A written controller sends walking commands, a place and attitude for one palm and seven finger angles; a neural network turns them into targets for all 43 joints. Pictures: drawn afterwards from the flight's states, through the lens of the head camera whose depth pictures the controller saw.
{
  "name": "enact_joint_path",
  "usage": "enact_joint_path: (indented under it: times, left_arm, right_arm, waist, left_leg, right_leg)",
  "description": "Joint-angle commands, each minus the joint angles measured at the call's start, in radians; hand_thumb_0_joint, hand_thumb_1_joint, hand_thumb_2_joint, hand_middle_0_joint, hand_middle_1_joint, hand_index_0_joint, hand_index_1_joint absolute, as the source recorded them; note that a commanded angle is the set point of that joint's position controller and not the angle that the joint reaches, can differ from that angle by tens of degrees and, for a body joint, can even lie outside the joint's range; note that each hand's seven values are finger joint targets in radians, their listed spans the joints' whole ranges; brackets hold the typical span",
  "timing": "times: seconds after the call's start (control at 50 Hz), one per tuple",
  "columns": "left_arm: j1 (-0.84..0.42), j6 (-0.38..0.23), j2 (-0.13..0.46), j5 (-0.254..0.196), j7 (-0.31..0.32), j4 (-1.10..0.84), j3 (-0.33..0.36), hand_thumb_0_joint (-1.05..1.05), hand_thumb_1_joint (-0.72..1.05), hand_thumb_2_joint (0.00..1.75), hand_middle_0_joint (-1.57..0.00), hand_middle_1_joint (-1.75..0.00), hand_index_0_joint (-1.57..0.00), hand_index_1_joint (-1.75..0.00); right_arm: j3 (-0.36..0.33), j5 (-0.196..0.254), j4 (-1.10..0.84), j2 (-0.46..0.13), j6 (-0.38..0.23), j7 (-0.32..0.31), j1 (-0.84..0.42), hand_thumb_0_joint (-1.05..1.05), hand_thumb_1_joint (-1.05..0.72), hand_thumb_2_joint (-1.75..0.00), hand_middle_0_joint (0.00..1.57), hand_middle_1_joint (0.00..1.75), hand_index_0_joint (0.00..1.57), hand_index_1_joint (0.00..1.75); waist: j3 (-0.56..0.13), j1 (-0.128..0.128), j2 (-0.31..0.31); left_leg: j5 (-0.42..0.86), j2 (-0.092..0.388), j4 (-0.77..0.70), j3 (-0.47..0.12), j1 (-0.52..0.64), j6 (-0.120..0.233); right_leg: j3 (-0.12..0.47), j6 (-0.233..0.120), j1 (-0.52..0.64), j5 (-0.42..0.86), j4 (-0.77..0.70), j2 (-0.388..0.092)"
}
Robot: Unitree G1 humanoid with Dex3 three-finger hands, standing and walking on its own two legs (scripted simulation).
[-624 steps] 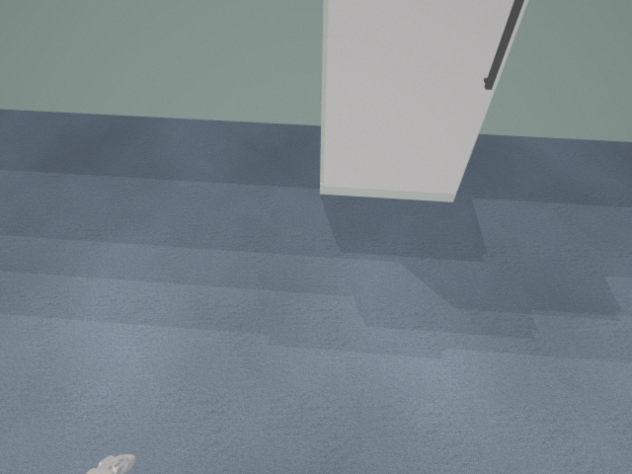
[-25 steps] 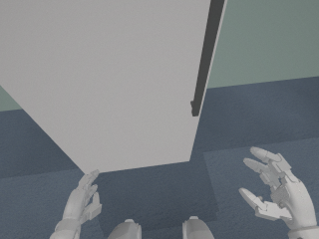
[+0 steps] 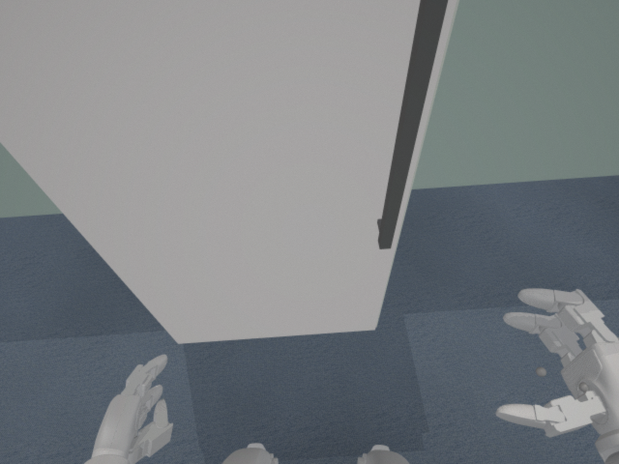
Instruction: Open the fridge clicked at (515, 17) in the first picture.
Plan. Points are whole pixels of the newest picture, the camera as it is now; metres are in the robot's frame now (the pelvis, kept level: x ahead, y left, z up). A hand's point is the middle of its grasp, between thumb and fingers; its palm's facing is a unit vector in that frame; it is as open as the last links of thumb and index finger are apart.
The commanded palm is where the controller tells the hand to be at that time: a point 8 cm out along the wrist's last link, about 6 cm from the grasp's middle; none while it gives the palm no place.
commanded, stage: raise the hand to about handle height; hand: right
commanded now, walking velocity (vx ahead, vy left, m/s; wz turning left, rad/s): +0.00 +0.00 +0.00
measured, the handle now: (401, 133) +0.52 -0.10 +0.14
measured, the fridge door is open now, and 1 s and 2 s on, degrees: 0 0 0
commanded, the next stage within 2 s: move the hooked fingers beside the handle in 0.98 s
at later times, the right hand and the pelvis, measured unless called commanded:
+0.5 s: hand (589, 327) +0.27 -0.27 +0.09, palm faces -0.06 +1.00 -0.06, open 14.0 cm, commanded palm +0.24 -0.32 +0.10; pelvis +0.00 +0.00 +0.02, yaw +0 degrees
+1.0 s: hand (574, 325) +0.27 -0.26 +0.09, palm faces -0.07 +1.00 -0.05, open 14.0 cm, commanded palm +0.24 -0.31 +0.10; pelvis +0.00 +0.01 +0.02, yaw +0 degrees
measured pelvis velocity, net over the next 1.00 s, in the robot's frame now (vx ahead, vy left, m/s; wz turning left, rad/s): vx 0.00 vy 0.01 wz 0.00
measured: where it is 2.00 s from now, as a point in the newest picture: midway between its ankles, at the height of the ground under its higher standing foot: outside the picture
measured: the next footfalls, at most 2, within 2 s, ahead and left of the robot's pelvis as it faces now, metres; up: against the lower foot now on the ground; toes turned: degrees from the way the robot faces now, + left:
none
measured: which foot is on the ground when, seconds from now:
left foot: down 0.00-1.00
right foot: down 0.00-1.00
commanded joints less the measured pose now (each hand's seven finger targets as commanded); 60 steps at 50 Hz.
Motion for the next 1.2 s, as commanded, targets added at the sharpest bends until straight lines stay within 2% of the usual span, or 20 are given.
enact_joint_path:
  times: [0.0, 0.1, 0.18, 0.32, 0.4, 0.46, 0.52, 0.56, 0.6, 0.62, 0.68, 0.7, 0.8, 0.86, 0.92, 0.96, 1.06, 1.12, 1.14, 1.18]
  left_arm:
    - [-0.029, -0.053, 0.135, -0.005, 0.010, -0.142, 0.047, 0.00, 0.90, 0.90, -0.20, -0.30, -0.20, -0.30]
    - [-0.037, -0.046, 0.142, -0.004, 0.015, -0.148, 0.036, 0.00, 0.90, 0.90, -0.20, -0.30, -0.20, -0.30]
    - [-0.039, -0.045, 0.144, -0.007, 0.023, -0.145, 0.031, 0.00, 0.90, 0.90, -0.20, -0.30, -0.20, -0.30]
    - [-0.039, -0.041, 0.148, -0.008, 0.034, -0.135, 0.022, 0.00, 0.90, 0.90, -0.20, -0.30, -0.20, -0.30]
    - [-0.040, -0.041, 0.154, -0.008, 0.040, -0.130, 0.022, 0.00, 0.90, 0.90, -0.20, -0.30, -0.20, -0.30]
    - [-0.037, -0.042, 0.154, -0.012, 0.041, -0.127, 0.023, 0.00, 0.90, 0.90, -0.20, -0.30, -0.20, -0.30]
    - [-0.030, -0.048, 0.153, -0.011, 0.033, -0.131, 0.026, 0.00, 0.90, 0.90, -0.20, -0.30, -0.20, -0.30]
    - [-0.027, -0.046, 0.156, -0.012, 0.031, -0.132, 0.030, 0.00, 0.90, 0.90, -0.20, -0.30, -0.20, -0.30]
    - [-0.027, -0.046, 0.160, -0.008, 0.027, -0.134, 0.030, 0.00, 0.90, 0.90, -0.20, -0.30, -0.20, -0.30]
    - [-0.023, -0.043, 0.160, -0.012, 0.027, -0.135, 0.032, 0.00, 0.90, 0.90, -0.20, -0.30, -0.20, -0.30]
    - [-0.024, -0.047, 0.156, -0.011, 0.029, -0.143, 0.035, 0.00, 0.90, 0.90, -0.20, -0.30, -0.20, -0.30]
    - [-0.021, -0.049, 0.157, -0.006, 0.029, -0.140, 0.035, 0.00, 0.90, 0.90, -0.20, -0.30, -0.20, -0.30]
    - [-0.017, -0.052, 0.155, -0.008, 0.033, -0.130, 0.034, 0.00, 0.90, 0.90, -0.20, -0.30, -0.20, -0.30]
    - [-0.020, -0.051, 0.153, -0.012, 0.035, -0.129, 0.033, 0.00, 0.90, 0.90, -0.20, -0.30, -0.20, -0.30]
    - [-0.018, -0.049, 0.155, -0.012, 0.034, -0.128, 0.030, 0.00, 0.90, 0.90, -0.20, -0.30, -0.20, -0.30]
    - [-0.023, -0.048, 0.154, -0.013, 0.035, -0.131, 0.030, 0.00, 0.90, 0.90, -0.20, -0.30, -0.20, -0.30]
    - [-0.020, -0.050, 0.153, -0.013, 0.034, -0.134, 0.031, 0.00, 0.90, 0.90, -0.20, -0.30, -0.20, -0.30]
    - [-0.017, -0.042, 0.157, -0.013, 0.041, -0.121, 0.028, 0.00, 0.90, 0.90, -0.20, -0.30, -0.20, -0.30]
    - [-0.016, -0.042, 0.156, -0.014, 0.044, -0.119, 0.028, 0.00, 0.90, 0.90, -0.20, -0.30, -0.20, -0.30]
    - [-0.017, -0.040, 0.158, -0.014, 0.047, -0.115, 0.026, 0.00, 0.90, 0.90, -0.20, -0.30, -0.20, -0.30]
  right_arm:
    - [-0.120, 0.034, -0.189, -0.201, -0.036, 0.015, -0.099, 0.00, 0.43, -0.33, 0.29, 1.15, 0.29, 1.15]
    - [-0.138, 0.047, -0.150, -0.225, -0.005, 0.047, -0.180, 0.00, 0.50, -0.30, 0.30, 1.20, 0.30, 1.20]
    - [-0.155, 0.052, -0.116, -0.249, 0.009, 0.071, -0.245, 0.00, 0.50, -0.30, 0.30, 1.20, 0.30, 1.20]
    - [-0.202, 0.059, -0.034, -0.317, 0.033, 0.121, -0.344, 0.00, 0.50, -0.30, 0.30, 1.20, 0.30, 1.20]
    - [-0.223, 0.071, 0.031, -0.344, 0.042, 0.145, -0.396, 0.00, 0.50, -0.30, 0.30, 1.20, 0.30, 1.20]
    - [-0.235, 0.069, 0.045, -0.366, 0.044, 0.157, -0.435, 0.00, 0.50, -0.30, 0.30, 1.20, 0.30, 1.20]
    - [-0.222, 0.075, 0.058, -0.343, 0.043, 0.169, -0.389, 0.00, 0.50, -0.30, 0.30, 1.20, 0.30, 1.20]
    - [-0.215, 0.075, 0.083, -0.331, 0.049, 0.172, -0.367, 0.00, 0.50, -0.30, 0.30, 1.20, 0.30, 1.20]
    - [-0.228, 0.076, 0.090, -0.347, 0.049, 0.167, -0.376, 0.00, 0.50, -0.30, 0.30, 1.20, 0.30, 1.20]
    - [-0.228, 0.075, 0.081, -0.346, 0.047, 0.166, -0.388, 0.00, 0.50, -0.30, 0.30, 1.20, 0.30, 1.20]
    - [-0.240, 0.068, 0.032, -0.364, 0.028, 0.149, -0.401, 0.00, 0.50, -0.30, 0.30, 1.20, 0.30, 1.20]
    - [-0.254, 0.070, 0.020, -0.383, 0.021, 0.143, -0.407, 0.00, 0.50, -0.30, 0.30, 1.20, 0.30, 1.20]
    - [-0.247, 0.076, 0.033, -0.365, 0.011, 0.144, -0.399, 0.00, 0.50, -0.30, 0.30, 1.20, 0.30, 1.20]
    - [-0.229, 0.068, 0.034, -0.353, 0.018, 0.150, -0.404, 0.00, 0.50, -0.30, 0.30, 1.20, 0.30, 1.20]
    - [-0.231, 0.070, 0.058, -0.352, 0.029, 0.155, -0.396, 0.00, 0.50, -0.30, 0.30, 1.20, 0.30, 1.20]
    - [-0.223, 0.072, 0.062, -0.346, 0.032, 0.160, -0.404, 0.00, 0.50, -0.30, 0.30, 1.20, 0.30, 1.20]
    - [-0.229, 0.070, 0.044, -0.352, 0.024, 0.158, -0.407, 0.00, 0.50, -0.30, 0.30, 1.20, 0.30, 1.20]
    - [-0.207, 0.070, 0.083, -0.341, 0.026, 0.156, -0.486, 0.00, 0.50, -0.30, 0.30, 1.20, 0.30, 1.20]
    - [-0.183, 0.068, 0.091, -0.318, 0.026, 0.158, -0.508, 0.00, 0.50, -0.30, 0.30, 1.20, 0.30, 1.20]
    - [-0.177, 0.055, 0.107, -0.331, 0.030, 0.152, -0.551, 0.00, 0.50, -0.30, 0.30, 1.20, 0.30, 1.20]
  waist:
    - [-0.196, -0.018, -0.126]
    - [-0.170, -0.014, -0.121]
    - [-0.189, -0.011, -0.097]
    - [-0.202, -0.014, -0.108]
    - [-0.175, -0.016, -0.076]
    - [-0.198, -0.018, -0.109]
    - [-0.207, -0.023, -0.096]
    - [-0.180, -0.019, -0.064]
    - [-0.157, -0.026, -0.071]
    - [-0.168, -0.019, -0.061]
    - [-0.201, -0.024, -0.106]
    - [-0.203, -0.028, -0.090]
    - [-0.194, -0.018, -0.082]
    - [-0.197, -0.016, -0.125]
    - [-0.188, -0.013, -0.079]
    - [-0.173, -0.010, -0.087]
    - [-0.210, -0.015, -0.086]
    - [-0.171, 0.004, -0.054]
    - [-0.172, 0.008, -0.065]
    - [-0.173, 0.008, -0.085]
  left_leg:
    - [0.204, -0.061, -0.111, -0.003, 0.098, 0.049]
    - [0.206, -0.064, -0.128, 0.001, 0.105, 0.049]
    - [0.196, -0.062, -0.148, 0.000, 0.115, 0.044]
    - [0.213, -0.061, -0.176, -0.013, 0.150, 0.048]
    - [0.200, -0.059, -0.198, -0.023, 0.170, 0.049]
    - [0.197, -0.055, -0.204, -0.025, 0.178, 0.047]
    - [0.233, -0.055, -0.206, -0.028, 0.194, 0.048]
    - [0.221, -0.055, -0.212, -0.027, 0.178, 0.044]
    - [0.203, -0.055, -0.215, -0.033, 0.182, 0.048]
    - [0.192, -0.056, -0.218, -0.033, 0.178, 0.044]
    - [0.186, -0.052, -0.213, -0.035, 0.182, 0.043]
    - [0.203, -0.055, -0.212, -0.041, 0.199, 0.048]
    - [0.215, -0.056, -0.215, -0.047, 0.201, 0.043]
    - [0.212, -0.053, -0.214, -0.043, 0.187, 0.041]
    - [0.224, -0.056, -0.217, -0.046, 0.195, 0.041]
    - [0.217, -0.055, -0.219, -0.046, 0.183, 0.039]
    - [0.240, -0.056, -0.204, -0.037, 0.185, 0.039]
    - [0.199, -0.058, -0.211, -0.040, 0.162, 0.038]
    - [0.193, -0.056, -0.211, -0.041, 0.151, 0.038]
    - [0.164, -0.052, -0.213, -0.044, 0.144, 0.038]
  right_leg:
    - [0.068, 0.028, 0.211, 0.325, -0.203, 0.019]
    - [0.070, 0.030, 0.217, 0.315, -0.220, 0.019]
    - [0.074, 0.029, 0.239, 0.296, -0.235, 0.019]
    - [0.064, 0.023, 0.264, 0.310, -0.251, 0.022]
    - [0.058, 0.016, 0.241, 0.286, -0.260, 0.026]
    - [0.057, 0.016, 0.264, 0.284, -0.271, 0.027]
    - [0.051, 0.014, 0.274, 0.320, -0.269, 0.029]
    - [0.048, 0.012, 0.253, 0.299, -0.270, 0.028]
    - [0.044, 0.012, 0.230, 0.284, -0.271, 0.030]
    - [0.041, 0.012, 0.237, 0.271, -0.275, 0.030]
    - [0.042, 0.011, 0.257, 0.270, -0.277, 0.031]
    - [0.040, 0.009, 0.254, 0.290, -0.268, 0.030]
    - [0.033, 0.008, 0.243, 0.290, -0.259, 0.029]
    - [0.036, 0.010, 0.259, 0.282, -0.267, 0.031]
    - [0.035, 0.008, 0.245, 0.289, -0.261, 0.030]
    - [0.034, 0.008, 0.239, 0.277, -0.260, 0.031]
    - [0.039, 0.010, 0.261, 0.302, -0.259, 0.030]
    - [0.041, 0.010, 0.238, 0.257, -0.257, 0.028]
    - [0.040, 0.009, 0.241, 0.249, -0.256, 0.030]
    - [0.042, 0.010, 0.235, 0.224, -0.259, 0.029]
